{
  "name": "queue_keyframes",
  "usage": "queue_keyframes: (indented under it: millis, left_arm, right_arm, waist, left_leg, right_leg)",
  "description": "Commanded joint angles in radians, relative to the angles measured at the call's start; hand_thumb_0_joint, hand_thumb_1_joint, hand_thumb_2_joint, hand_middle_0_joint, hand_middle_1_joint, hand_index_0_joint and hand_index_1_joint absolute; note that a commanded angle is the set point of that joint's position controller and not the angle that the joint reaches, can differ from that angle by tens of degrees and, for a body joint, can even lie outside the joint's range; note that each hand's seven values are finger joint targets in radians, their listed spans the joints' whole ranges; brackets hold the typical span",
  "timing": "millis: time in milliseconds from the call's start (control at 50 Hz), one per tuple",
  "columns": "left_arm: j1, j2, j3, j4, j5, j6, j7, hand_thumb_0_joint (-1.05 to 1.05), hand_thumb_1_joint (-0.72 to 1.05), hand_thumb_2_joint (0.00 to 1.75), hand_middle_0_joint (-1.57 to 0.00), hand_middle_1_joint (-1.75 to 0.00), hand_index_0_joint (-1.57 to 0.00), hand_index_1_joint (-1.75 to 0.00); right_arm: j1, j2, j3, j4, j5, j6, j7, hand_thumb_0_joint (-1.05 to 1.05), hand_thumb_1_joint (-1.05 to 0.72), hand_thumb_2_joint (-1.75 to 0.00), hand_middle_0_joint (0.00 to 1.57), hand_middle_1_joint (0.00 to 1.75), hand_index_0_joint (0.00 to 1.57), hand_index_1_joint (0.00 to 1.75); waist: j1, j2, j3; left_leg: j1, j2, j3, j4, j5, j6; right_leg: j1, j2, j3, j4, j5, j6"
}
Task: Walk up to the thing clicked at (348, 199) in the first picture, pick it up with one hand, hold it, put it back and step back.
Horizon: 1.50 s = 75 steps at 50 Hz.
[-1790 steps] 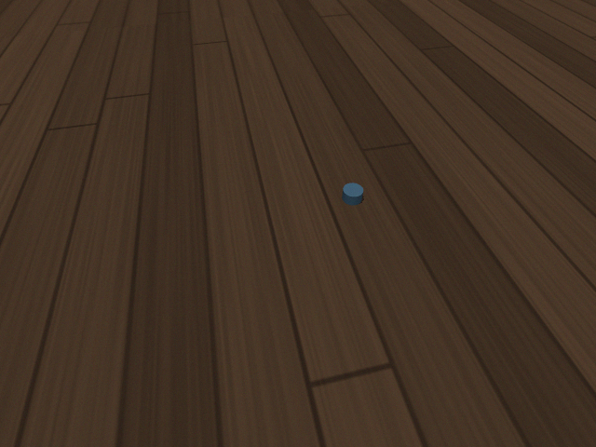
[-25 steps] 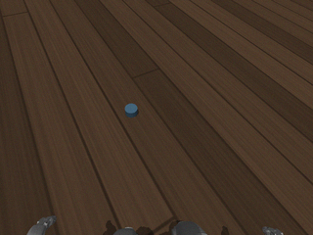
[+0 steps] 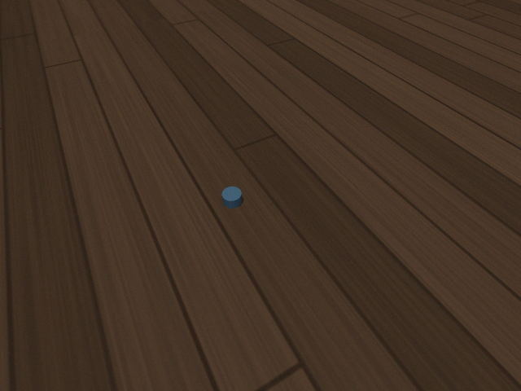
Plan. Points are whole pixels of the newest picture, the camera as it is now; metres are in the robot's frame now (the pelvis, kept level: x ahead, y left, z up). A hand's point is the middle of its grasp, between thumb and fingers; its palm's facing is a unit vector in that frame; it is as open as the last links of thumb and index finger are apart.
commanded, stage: step back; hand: left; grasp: from above
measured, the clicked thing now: (232, 197) +1.10 +0.22 -0.73
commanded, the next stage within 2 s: stand in 0.62 s
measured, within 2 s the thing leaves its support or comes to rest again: neither
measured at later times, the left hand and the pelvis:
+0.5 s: hand out of the picture +0.10 +0.25 -0.15, palm faces +0.05 -0.93 -0.37, open 7.4 cm; pelvis +0.04 -0.02 +0.00, yaw +2 degrees
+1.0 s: hand out of the picture +0.14 +0.24 -0.13, palm faces +0.00 -0.94 -0.34, open 7.4 cm; pelvis +0.05 -0.01 +0.02, yaw +1 degrees
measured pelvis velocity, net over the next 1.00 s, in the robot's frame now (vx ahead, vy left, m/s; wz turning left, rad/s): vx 0.05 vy -0.01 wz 0.02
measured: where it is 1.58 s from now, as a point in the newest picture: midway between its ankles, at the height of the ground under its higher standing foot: outside the picture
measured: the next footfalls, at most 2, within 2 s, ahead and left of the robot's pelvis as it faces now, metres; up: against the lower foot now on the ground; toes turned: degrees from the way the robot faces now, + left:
none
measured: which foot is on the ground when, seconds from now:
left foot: down 0.00-1.00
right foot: down 0.00-1.00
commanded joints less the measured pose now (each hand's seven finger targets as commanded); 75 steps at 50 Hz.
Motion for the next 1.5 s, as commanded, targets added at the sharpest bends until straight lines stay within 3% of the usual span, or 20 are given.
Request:
queue_keyframes:
  millis: [0, 60, 120, 140, 160, 180, 200, 260, 340, 400, 420, 460, 480, 520, 580, 720, 1040, 1120, 1300, 1480]
  left_arm:
    - [-0.052, 0.198, 0.055, -0.084, -0.008, -0.035, 0.013, 0.0, 0.9, 0.9, -0.2, -0.3, -0.2, -0.3]
    - [-0.037, 0.184, 0.06, -0.054, -0.006, -0.042, 0.005, 0.0, 0.9, 0.9, -0.2, -0.3, -0.2, -0.3]
    - [0.033, 0.157, 0.06, -0.012, -0.001, -0.052, 0.013, 0.0, 0.9, 0.9, -0.2, -0.3, -0.2, -0.3]
    - [0.05, 0.183, 0.068, -0.005, 0.009, -0.057, 0.021, 0.0, 0.9, 0.9, -0.2, -0.3, -0.2, -0.3]
    - [0.086, 0.256, 0.086, -0.008, 0.023, -0.064, 0.03, 0.0, 0.9, 0.9, -0.2, -0.3, -0.2, -0.3]
    - [0.017, 0.315, 0.095, -0.028, 0.02, -0.066, 0.031, 0.0, 0.9, 0.9, -0.2, -0.3, -0.2, -0.3]
    - [-0.069, 0.304, 0.09, -0.066, 0.017, -0.072, 0.032, 0.0, 0.9, 0.9, -0.2, -0.3, -0.2, -0.3]
    - [-0.106, 0.23, 0.065, -0.07, 0.004, -0.087, 0.038, 0.0, 0.9, 0.9, -0.2, -0.3, -0.2, -0.3]
    - [-0.118, 0.229, 0.054, -0.064, -0.006, -0.08, 0.034, 0.0, 0.9, 0.9, -0.2, -0.3, -0.2, -0.3]
    - [-0.131, 0.205, 0.038, -0.069, -0.014, -0.061, 0.035, 0.0, 0.9, 0.9, -0.2, -0.3, -0.2, -0.3]
    - [-0.122, 0.179, 0.027, -0.077, -0.018, -0.057, 0.034, 0.0, 0.9, 0.9, -0.2, -0.3, -0.2, -0.3]
    - [-0.118, 0.168, 0.028, -0.042, -0.03, -0.042, 0.038, 0.0, 0.9, 0.9, -0.2, -0.3, -0.2, -0.3]
    - [-0.115, 0.16, 0.021, -0.034, -0.027, -0.044, 0.038, 0.0, 0.9, 0.9, -0.2, -0.3, -0.2, -0.3]
    - [-0.071, 0.165, 0.018, 0.005, -0.017, -0.056, 0.04, 0.0, 0.9, 0.9, -0.2, -0.3, -0.2, -0.3]
    - [-0.111, 0.234, 0.033, 0.011, -0.017, -0.071, 0.04, 0.0, 0.9, 0.9, -0.2, -0.3, -0.2, -0.3]
    - [-0.155, 0.171, -0.013, 0.057, -0.033, -0.058, 0.038, 0.0, 0.9, 0.9, -0.2, -0.3, -0.2, -0.3]
    - [-0.187, 0.16, -0.017, 0.107, -0.02, -0.051, 0.021, 0.0, 0.9, 0.9, -0.2, -0.3, -0.2, -0.3]
    - [-0.191, 0.167, -0.015, 0.105, -0.02, -0.056, 0.022, 0.0, 0.9, 0.9, -0.2, -0.3, -0.2, -0.3]
    - [-0.181, 0.177, -0.016, 0.107, -0.019, -0.051, 0.023, 0.0, 0.9, 0.9, -0.2, -0.3, -0.2, -0.3]
    - [-0.166, 0.169, -0.023, 0.101, -0.021, -0.053, 0.025, 0.0, 0.9, 0.9, -0.2, -0.3, -0.2, -0.3]
  right_arm:
    - [-0.041, -0.315, -0.071, -0.097, -0.004, -0.039, -0.024, 0.0, -0.9, -0.9, 0.2, 0.3, 0.2, 0.3]
    - [-0.055, -0.287, -0.065, -0.092, -0.005, -0.032, -0.021, 0.0, -0.9, -0.9, 0.2, 0.3, 0.2, 0.3]
    - [-0.121, -0.237, -0.046, -0.105, 0.007, -0.008, -0.017, 0.0, -0.9, -0.9, 0.2, 0.3, 0.2, 0.3]
    - [-0.122, -0.19, -0.029, -0.112, 0.014, -0.003, -0.019, 0.0, -0.9, -0.9, 0.2, 0.3, 0.2, 0.3]
    - [-0.144, -0.133, -0.014, -0.135, 0.02, -0.004, -0.023, 0.0, -0.9, -0.9, 0.2, 0.3, 0.2, 0.3]
    - [-0.14, -0.165, -0.022, -0.126, 0.012, 0.001, -0.035, 0.0, -0.9, -0.9, 0.2, 0.3, 0.2, 0.3]
    - [-0.099, -0.207, -0.033, -0.102, 0.012, -0.004, -0.037, 0.0, -0.9, -0.9, 0.2, 0.3, 0.2, 0.3]
    - [-0.062, -0.192, -0.026, -0.06, 0.017, -0.014, -0.032, 0.0, -0.9, -0.9, 0.2, 0.3, 0.2, 0.3]
    - [-0.061, -0.165, -0.022, -0.047, 0.01, -0.022, -0.024, 0.0, -0.9, -0.9, 0.2, 0.3, 0.2, 0.3]
    - [-0.049, -0.176, -0.035, -0.025, 0.005, -0.025, -0.027, 0.0, -0.9, -0.9, 0.2, 0.3, 0.2, 0.3]
    - [-0.04, -0.21, -0.045, -0.023, 0.002, -0.029, -0.032, 0.0, -0.9, -0.9, 0.2, 0.3, 0.2, 0.3]
    - [-0.112, -0.279, -0.048, -0.042, 0.02, -0.029, -0.031, 0.0, -0.9, -0.9, 0.2, 0.3, 0.2, 0.3]
    - [-0.143, -0.267, -0.04, -0.038, 0.021, -0.026, -0.032, 0.0, -0.9, -0.9, 0.2, 0.3, 0.2, 0.3]
    - [-0.203, -0.227, -0.022, -0.042, 0.023, -0.018, -0.032, 0.0, -0.9, -0.9, 0.2, 0.3, 0.2, 0.3]
    - [-0.204, -0.192, -0.01, -0.016, 0.029, -0.013, -0.032, 0.0, -0.9, -0.9, 0.2, 0.3, 0.2, 0.3]
    - [-0.213, -0.2, 0.007, 0.035, 0.035, -0.022, -0.031, 0.0, -0.9, -0.9, 0.2, 0.3, 0.2, 0.3]
    - [-0.269, -0.195, 0.015, 0.082, 0.03, -0.023, -0.023, 0.0, -0.9, -0.9, 0.2, 0.3, 0.2, 0.3]
    - [-0.254, -0.198, 0.015, 0.089, 0.03, -0.028, -0.023, 0.0, -0.9, -0.9, 0.2, 0.3, 0.2, 0.3]
    - [-0.22, -0.201, 0.018, 0.1, 0.03, -0.02, -0.024, 0.0, -0.9, -0.9, 0.2, 0.3, 0.2, 0.3]
    - [-0.201, -0.205, 0.023, 0.102, 0.031, -0.021, -0.026, 0.0, -0.9, -0.9, 0.2, 0.3, 0.2, 0.3]
  waist:
    - [-0.024, 0.136, 0.001]
    - [-0.032, 0.18, -0.021]
    - [0.028, 0.161, -0.06]
    - [0.046, 0.088, -0.064]
    - [0.075, -0.109, -0.063]
    - [0.055, -0.124, -0.004]
    - [0.018, -0.072, 0.041]
    - [-0.009, -0.067, 0.021]
    - [-0.015, -0.117, -0.059]
    - [-0.038, -0.058, -0.089]
    - [-0.037, 0.022, -0.129]
    - [-0.02, 0.138, -0.142]
    - [-0.009, 0.121, -0.154]
    - [0.018, 0.114, -0.15]
    - [-0.018, 0.039, -0.122]
    - [-0.029, 0.021, -0.183]
    - [-0.023, 0.049, -0.082]
    - [-0.025, 0.032, -0.116]
    - [-0.033, 0.019, -0.089]
    - [-0.036, 0.022, -0.112]
  left_leg:
    - [0.066, 0.324, -0.481, -0.328, -0.421, 0.226]
    - [-0.021, 0.266, -0.354, -0.316, -0.32, 0.172]
    - [-0.154, 0.179, -0.194, -0.183, -0.234, 0.091]
    - [-0.243, 0.134, -0.144, -0.085, -0.222, 0.045]
    - [-0.375, 0.012, -0.09, 0.137, -0.235, -0.01]
    - [-0.33, 0.009, -0.094, 0.261, -0.302, -0.023]
    - [-0.292, 0.049, -0.125, 0.313, -0.277, -0.024]
    - [-0.227, 0.072, -0.114, 0.254, -0.186, -0.024]
    - [-0.05, 0.06, 0.024, 0.05, -0.101, -0.019]
    - [0.12, 0.062, 0.016, -0.114, 0.205, 0.013]
    - [0.187, 0.152, -0.09, -0.119, 0.317, 0.046]
    - [0.058, 0.327, -0.304, -0.159, 0.228, 0.191]
    - [0.062, 0.324, -0.279, -0.161, 0.227, 0.187]
    - [0.025, 0.245, -0.176, -0.093, 0.258, 0.098]
    - [0.025, 0.129, -0.035, -0.024, 0.271, 0.009]
    - [0.217, 0.18, -0.066, -0.122, 0.528, 0.022]
    - [0.166, 0.174, -0.083, -0.305, 0.114, -0.011]
    - [0.204, 0.182, -0.074, -0.281, 0.232, -0.007]
    - [0.172, 0.175, -0.079, -0.296, 0.12, -0.007]
    - [0.201, 0.181, -0.069, -0.265, 0.238, -0.002]
  right_leg:
    - [-0.246, -0.022, 0.06, 0.149, -0.089, -0.018]
    - [-0.112, 0.009, 0.0, 0.015, -0.036, -0.006]
    - [0.15, 0.063, -0.058, -0.276, 0.146, -0.01]
    - [0.245, 0.038, 0.002, -0.317, 0.148, -0.019]
    - [0.262, -0.157, 0.339, -0.46, -0.069, -0.08]
    - [0.087, -0.333, 0.499, -0.543, -0.262, -0.165]
    - [0.026, -0.361, 0.502, -0.524, -0.177, -0.21]
    - [0.066, -0.242, 0.259, -0.434, 0.244, -0.155]
    - [0.077, -0.206, 0.094, -0.282, 0.694, -0.127]
    - [0.007, -0.139, 0.036, -0.163, 0.637, -0.055]
    - [-0.044, -0.092, 0.014, -0.102, 0.55, -0.023]
    - [0.012, 0.014, -0.02, -0.059, 0.102, 0.005]
    - [0.033, 0.012, -0.009, -0.111, 0.074, -0.001]
    - [0.097, -0.029, 0.03, -0.25, 0.233, -0.015]
    - [0.12, -0.13, 0.136, -0.28, 0.511, -0.05]
    - [0.167, -0.08, 0.051, -0.336, 0.658, 0.013]
    - [0.111, -0.083, 0.064, -0.484, 0.274, 0.012]
    - [0.124, -0.092, 0.072, -0.481, 0.339, 0.013]
    - [0.1, -0.089, 0.076, -0.493, 0.275, 0.012]
    - [0.113, -0.095, 0.076, -0.479, 0.368, 0.014]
